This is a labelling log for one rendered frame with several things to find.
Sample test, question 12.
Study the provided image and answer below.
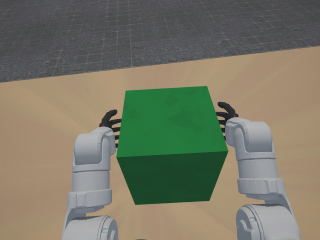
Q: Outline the carton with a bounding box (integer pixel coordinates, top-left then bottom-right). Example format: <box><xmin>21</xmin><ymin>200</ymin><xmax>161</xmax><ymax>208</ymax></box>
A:
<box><xmin>116</xmin><ymin>86</ymin><xmax>228</xmax><ymax>205</ymax></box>

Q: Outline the robot right hand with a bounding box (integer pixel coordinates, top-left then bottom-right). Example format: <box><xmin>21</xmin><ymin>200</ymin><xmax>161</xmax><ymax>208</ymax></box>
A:
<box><xmin>216</xmin><ymin>102</ymin><xmax>239</xmax><ymax>141</ymax></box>

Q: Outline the right robot forearm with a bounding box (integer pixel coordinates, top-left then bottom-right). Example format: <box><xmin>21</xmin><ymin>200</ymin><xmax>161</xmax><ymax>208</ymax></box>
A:
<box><xmin>225</xmin><ymin>117</ymin><xmax>301</xmax><ymax>238</ymax></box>

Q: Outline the left robot upper arm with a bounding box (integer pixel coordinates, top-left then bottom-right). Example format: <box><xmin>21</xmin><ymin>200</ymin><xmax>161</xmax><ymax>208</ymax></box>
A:
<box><xmin>62</xmin><ymin>215</ymin><xmax>119</xmax><ymax>240</ymax></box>

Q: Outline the robot left hand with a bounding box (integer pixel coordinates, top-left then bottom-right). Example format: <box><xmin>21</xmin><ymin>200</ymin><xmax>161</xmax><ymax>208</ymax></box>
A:
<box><xmin>99</xmin><ymin>109</ymin><xmax>122</xmax><ymax>148</ymax></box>

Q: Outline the right robot upper arm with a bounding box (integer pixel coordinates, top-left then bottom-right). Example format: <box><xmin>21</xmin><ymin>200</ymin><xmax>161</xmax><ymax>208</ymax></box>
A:
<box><xmin>236</xmin><ymin>203</ymin><xmax>301</xmax><ymax>240</ymax></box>

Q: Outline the left robot forearm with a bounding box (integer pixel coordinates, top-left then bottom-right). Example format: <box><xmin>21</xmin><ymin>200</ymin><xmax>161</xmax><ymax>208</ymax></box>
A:
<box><xmin>61</xmin><ymin>126</ymin><xmax>116</xmax><ymax>240</ymax></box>

